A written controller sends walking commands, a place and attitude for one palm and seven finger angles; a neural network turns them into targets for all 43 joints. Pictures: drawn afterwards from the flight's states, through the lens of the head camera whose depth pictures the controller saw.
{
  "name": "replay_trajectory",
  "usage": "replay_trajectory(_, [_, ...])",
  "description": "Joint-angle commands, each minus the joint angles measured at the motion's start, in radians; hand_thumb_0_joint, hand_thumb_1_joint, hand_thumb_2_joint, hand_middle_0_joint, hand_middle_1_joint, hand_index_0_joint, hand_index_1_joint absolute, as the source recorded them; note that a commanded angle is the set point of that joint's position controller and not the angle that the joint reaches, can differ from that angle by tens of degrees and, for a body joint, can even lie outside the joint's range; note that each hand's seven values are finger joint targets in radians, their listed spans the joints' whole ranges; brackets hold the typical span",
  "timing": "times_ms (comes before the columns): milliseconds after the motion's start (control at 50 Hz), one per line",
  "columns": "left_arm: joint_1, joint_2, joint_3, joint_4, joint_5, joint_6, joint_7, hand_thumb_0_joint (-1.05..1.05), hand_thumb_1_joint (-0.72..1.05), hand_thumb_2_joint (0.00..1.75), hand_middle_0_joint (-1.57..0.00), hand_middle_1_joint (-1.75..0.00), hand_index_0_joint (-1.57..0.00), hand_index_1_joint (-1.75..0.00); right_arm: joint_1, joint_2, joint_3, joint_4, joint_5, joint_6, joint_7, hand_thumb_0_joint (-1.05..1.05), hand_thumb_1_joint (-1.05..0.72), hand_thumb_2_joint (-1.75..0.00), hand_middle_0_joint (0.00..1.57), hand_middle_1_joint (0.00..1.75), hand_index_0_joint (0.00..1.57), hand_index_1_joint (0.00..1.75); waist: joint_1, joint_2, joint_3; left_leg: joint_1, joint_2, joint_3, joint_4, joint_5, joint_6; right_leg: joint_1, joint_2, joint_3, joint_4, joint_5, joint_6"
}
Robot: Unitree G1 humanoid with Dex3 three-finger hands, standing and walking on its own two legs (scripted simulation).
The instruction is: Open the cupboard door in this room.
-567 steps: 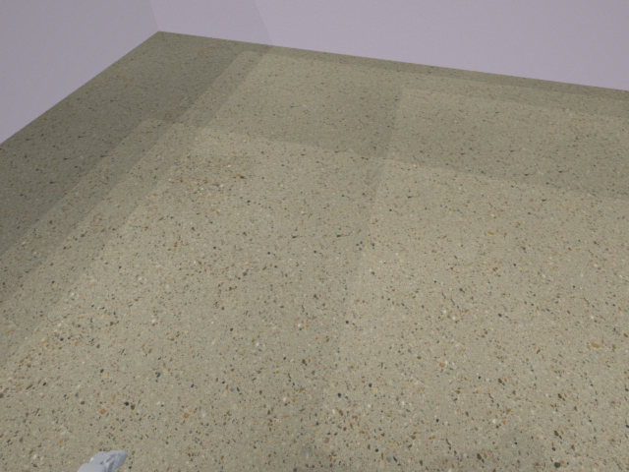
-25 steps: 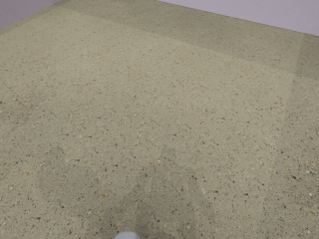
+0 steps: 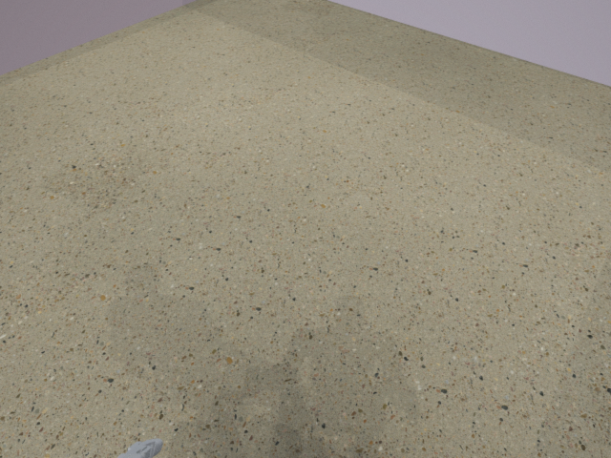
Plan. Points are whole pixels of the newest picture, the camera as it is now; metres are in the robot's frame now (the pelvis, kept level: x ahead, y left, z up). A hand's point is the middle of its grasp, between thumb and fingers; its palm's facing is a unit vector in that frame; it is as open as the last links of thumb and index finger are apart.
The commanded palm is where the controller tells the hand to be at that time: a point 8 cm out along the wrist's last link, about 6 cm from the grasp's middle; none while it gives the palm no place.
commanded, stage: turn or walk to find it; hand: left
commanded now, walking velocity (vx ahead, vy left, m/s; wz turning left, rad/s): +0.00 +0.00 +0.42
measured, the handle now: out of the picture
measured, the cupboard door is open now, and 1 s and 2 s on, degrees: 0 0 0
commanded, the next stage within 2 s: none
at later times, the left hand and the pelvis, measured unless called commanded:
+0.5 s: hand out of the picture -0.05 +0.22 -0.19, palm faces +0.30 -0.93 -0.23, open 7.4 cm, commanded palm none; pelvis -0.03 +0.01 -0.01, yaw +14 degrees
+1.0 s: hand out of the picture -0.03 +0.19 -0.14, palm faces +0.44 -0.85 -0.28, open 7.4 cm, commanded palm none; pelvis -0.04 -0.03 +0.00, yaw +27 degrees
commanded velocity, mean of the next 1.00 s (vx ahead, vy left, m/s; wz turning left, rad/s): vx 0.00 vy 0.00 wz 0.42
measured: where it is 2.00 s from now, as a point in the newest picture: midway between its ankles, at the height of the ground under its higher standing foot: outside the picture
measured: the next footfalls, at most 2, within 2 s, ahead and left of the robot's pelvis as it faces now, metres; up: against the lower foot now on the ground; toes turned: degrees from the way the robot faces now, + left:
right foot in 0.04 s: +0.04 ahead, -0.13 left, +0.00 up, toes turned -3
left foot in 0.48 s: -0.03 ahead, +0.13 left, +0.00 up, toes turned +18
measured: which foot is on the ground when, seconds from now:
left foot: down 0.00-0.04, up 0.06-0.46, down 0.48-0.92, up 0.94-1.00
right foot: up 0.00-0.02, down 0.04-0.48, up 0.50-0.88, down 0.90-1.00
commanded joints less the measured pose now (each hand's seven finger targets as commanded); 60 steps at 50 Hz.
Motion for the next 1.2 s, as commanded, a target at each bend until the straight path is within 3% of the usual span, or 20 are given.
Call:
replay_trajectory(0, [0.148, 0.141, 0.031, -0.033, 0.012, -0.043, 0.012, 0.00, 0.90, 0.90, -0.20, -0.30, -0.20, -0.30, 0.001, -0.150, -0.048, -0.081, 0.013, -0.019, -0.001, 0.00, -0.90, -0.90, 0.20, 0.30, 0.20, 0.30, 0.055, -0.016, -0.123, -0.143, 0.125, -0.179, 0.049, 0.113, 0.044, 0.294, -0.091, 0.071, -0.371, 0.203, -0.033])
replay_trajectory(20, [0.157, 0.220, 0.047, -0.039, 0.026, -0.050, 0.019, 0.00, 0.90, 0.90, -0.20, -0.30, -0.20, -0.30, 0.014, -0.085, -0.035, -0.103, 0.017, -0.021, 0.005, 0.00, -0.90, -0.90, 0.20, 0.30, 0.20, 0.30, 0.058, -0.275, -0.109, -0.308, -0.017, -0.018, 0.249, -0.198, -0.026, 0.349, -0.332, 0.317, -0.430, 0.248, -0.130])
replay_trajectory(40, [0.145, 0.234, 0.054, -0.055, 0.019, -0.049, 0.019, 0.00, 0.90, 0.90, -0.20, -0.30, -0.20, -0.30, -0.011, -0.132, -0.049, -0.111, 0.007, -0.006, 0.002, 0.00, -0.90, -0.90, 0.20, 0.30, 0.20, 0.30, 0.073, -0.283, -0.090, -0.278, -0.006, -0.016, 0.459, -0.347, -0.034, 0.193, -0.438, 0.365, -0.472, 0.232, -0.217])
replay_trajectory(80, [0.048, 0.181, 0.044, -0.078, 0.016, -0.044, 0.019, 0.00, 0.90, 0.90, -0.20, -0.30, -0.20, -0.30, -0.017, -0.135, -0.058, -0.079, 0.001, 0.014, 0.010, 0.00, -0.90, -0.90, 0.20, 0.30, 0.20, 0.30, 0.030, -0.177, 0.009, -0.279, 0.032, -0.043, 0.681, -0.260, -0.030, 0.044, -0.344, 0.269, -0.484, 0.118, -0.210])
replay_trajectory(140, [-0.004, 0.127, 0.027, -0.088, 0.017, -0.053, 0.018, 0.00, 0.90, 0.90, -0.20, -0.30, -0.20, -0.30, 0.060, -0.111, -0.050, -0.038, 0.002, 0.016, 0.020, 0.00, -0.90, -0.90, 0.20, 0.30, 0.20, 0.30, -0.010, -0.168, -0.020, -0.271, 0.054, 0.003, 0.719, -0.147, -0.058, 0.099, -0.252, 0.071, -0.427, 0.272, -0.166])
replay_trajectory(340, [0.148, 0.198, 0.050, -0.011, 0.029, -0.045, 0.013, 0.00, 0.90, 0.90, -0.20, -0.30, -0.20, -0.30, -0.057, -0.084, -0.018, -0.059, 0.017, -0.004, 0.013, 0.00, -0.90, -0.90, 0.20, 0.30, 0.20, 0.30, 0.079, -0.229, -0.088, -0.148, 0.064, 0.116, 0.275, -0.268, -0.067, 0.264, -0.313, 0.017, -0.313, 0.572, -0.212])
replay_trajectory(400, [0.119, 0.206, 0.052, -0.002, 0.021, -0.037, 0.012, 0.00, 0.90, 0.90, -0.20, -0.30, -0.20, -0.30, 0.019, -0.093, -0.016, -0.036, 0.016, -0.015, 0.008, 0.00, -0.90, -0.90, 0.20, 0.30, 0.20, 0.30, 0.029, -0.216, -0.120, 0.006, 0.055, 0.152, 0.045, -0.096, -0.054, 0.210, -0.293, -0.050, -0.220, 0.550, -0.151])
replay_trajectory(420, [0.112, 0.187, 0.050, -0.007, 0.013, -0.030, 0.009, 0.00, 0.90, 0.90, -0.20, -0.30, -0.20, -0.30, 0.054, -0.119, -0.022, -0.029, 0.014, -0.024, 0.010, 0.00, -0.90, -0.90, 0.20, 0.30, 0.20, 0.30, 0.006, -0.133, -0.142, 0.120, 0.073, 0.124, -0.087, 0.030, -0.039, 0.137, -0.264, -0.090, -0.131, 0.473, -0.101])
replay_trajectory(460, [0.094, 0.081, 0.023, -0.062, 0.009, -0.019, 0.001, 0.00, 0.90, 0.90, -0.20, -0.30, -0.20, -0.30, 0.109, -0.279, -0.056, -0.033, 0.006, -0.031, 0.005, 0.00, -0.90, -0.90, 0.20, 0.30, 0.20, 0.30, -0.026, 0.290, -0.129, 0.283, 0.435, -0.297, -0.163, 0.517, 0.137, -0.236, -0.079, -0.124, 0.208, -0.224, 0.006])
replay_trajectory(480, [0.013, 0.099, 0.019, -0.065, 0.016, -0.002, 0.012, 0.00, 0.90, 0.90, -0.20, -0.30, -0.20, -0.30, 0.142, -0.268, -0.055, -0.007, 0.003, -0.031, -0.008, 0.00, -0.90, -0.90, 0.20, 0.30, 0.20, 0.30, -0.062, 0.264, -0.123, 0.194, 0.430, -0.285, -0.176, 0.477, 0.164, -0.207, -0.077, -0.028, 0.310, -0.227, 0.001])
replay_trajectory(540, [0.030, 0.103, 0.029, -0.023, 0.012, -0.007, -0.005, 0.00, 0.90, 0.90, -0.20, -0.30, -0.20, -0.30, 0.006, -0.201, -0.032, -0.038, 0.003, -0.034, -0.022, 0.00, -0.90, -0.90, 0.20, 0.30, 0.20, 0.30, 0.006, 0.160, -0.061, 0.140, 0.313, -0.163, -0.157, 0.424, 0.148, -0.228, -0.071, 0.008, 0.395, -0.054, 0.003])
replay_trajectory(580, [0.049, 0.098, 0.025, -0.010, 0.010, -0.008, -0.007, 0.00, 0.90, 0.90, -0.20, -0.30, -0.20, -0.30, -0.004, -0.198, -0.029, -0.044, 0.005, -0.039, -0.021, 0.00, -0.90, -0.90, 0.20, 0.30, 0.20, 0.30, 0.014, 0.123, -0.074, 0.145, 0.279, -0.129, -0.152, 0.452, 0.141, -0.198, -0.058, 0.006, 0.373, -0.022, 0.011])
replay_trajectory(740, [0.001, 0.082, 0.017, -0.051, 0.007, -0.013, 0.000, 0.00, 0.90, 0.90, -0.20, -0.30, -0.20, -0.30, 0.031, -0.205, -0.047, -0.048, -0.001, -0.027, -0.014, 0.00, -0.90, -0.90, 0.20, 0.30, 0.20, 0.30, -0.012, 0.134, -0.089, 0.162, 0.270, -0.216, -0.133, 0.421, 0.163, -0.128, -0.013, 0.006, 0.143, -0.050, 0.012])
replay_trajectory(840, [0.114, 0.092, 0.020, -0.035, 0.003, -0.033, 0.005, 0.00, 0.90, 0.90, -0.20, -0.30, -0.20, -0.30, -0.013, -0.198, -0.054, -0.069, 0.004, -0.019, -0.009, 0.00, -0.90, -0.90, 0.20, 0.30, 0.20, 0.30, 0.044, 0.113, -0.128, 0.036, 0.206, -0.236, -0.034, 0.367, 0.109, 0.130, 0.017, -0.020, -0.240, 0.154, -0.003])
replay_trajectory(860, [0.141, 0.122, 0.026, -0.031, 0.008, -0.044, 0.009, 0.00, 0.90, 0.90, -0.20, -0.30, -0.20, -0.30, -0.005, -0.169, -0.052, -0.076, 0.011, -0.021, -0.005, 0.00, -0.90, -0.90, 0.20, 0.30, 0.20, 0.30, 0.054, 0.032, -0.137, -0.053, 0.154, -0.199, 0.028, 0.235, 0.060, 0.250, -0.038, 0.020, -0.357, 0.241, -0.014])
replay_trajectory(880, [0.163, 0.202, 0.041, -0.031, 0.023, -0.055, 0.017, 0.00, 0.90, 0.90, -0.20, -0.30, -0.20, -0.30, 0.016, -0.106, -0.041, -0.089, 0.019, -0.025, 0.002, 0.00, -0.90, -0.90, 0.20, 0.30, 0.20, 0.30, 0.058, -0.212, -0.159, -0.233, 0.032, -0.061, 0.203, -0.050, -0.009, 0.377, -0.264, 0.241, -0.404, 0.327, -0.087])
replay_trajectory(900, [0.157, 0.243, 0.043, -0.046, 0.023, -0.050, 0.015, 0.00, 0.90, 0.90, -0.20, -0.30, -0.20, -0.30, -0.010, -0.104, -0.043, -0.113, 0.013, -0.018, 0.002, 0.00, -0.90, -0.90, 0.20, 0.30, 0.20, 0.30, 0.069, -0.278, -0.105, -0.281, -0.028, -0.004, 0.401, -0.365, -0.034, 0.268, -0.420, 0.335, -0.424, 0.399, -0.192])
replay_trajectory(920, [0.129, 0.218, 0.049, -0.057, 0.015, -0.054, 0.018, 0.00, 0.90, 0.90, -0.20, -0.30, -0.20, -0.30, -0.012, -0.132, -0.051, -0.099, 0.003, 0.001, -0.001, 0.00, -0.90, -0.90, 0.20, 0.30, 0.20, 0.30, 0.063, -0.324, -0.088, -0.277, 0.009, -0.057, 0.548, -0.363, -0.031, 0.167, -0.406, 0.338, -0.452, 0.338, -0.218])
replay_trajectory(980, [0.016, 0.141, 0.025, -0.082, 0.013, -0.052, 0.016, 0.00, 0.90, 0.90, -0.20, -0.30, -0.20, -0.30, 0.027, -0.119, -0.051, -0.048, 0.001, 0.015, 0.015, 0.00, -0.90, -0.90, 0.20, 0.30, 0.20, 0.30, -0.002, -0.142, -0.008, -0.280, 0.044, -0.023, 0.724, -0.187, -0.048, 0.102, -0.273, 0.128, -0.418, 0.319, -0.179])
replay_trajectory(1180, [0.137, 0.185, 0.040, -0.022, 0.027, -0.049, 0.015, 0.00, 0.90, 0.90, -0.20, -0.30, -0.20, -0.30, -0.053, -0.092, -0.023, -0.048, 0.011, 0.009, 0.016, 0.00, -0.90, -0.90, 0.20, 0.30, 0.20, 0.30, 0.065, -0.201, -0.047, -0.199, 0.075, 0.090, 0.418, -0.243, -0.080, 0.223, -0.307, 0.011, -0.368, 0.489, -0.207])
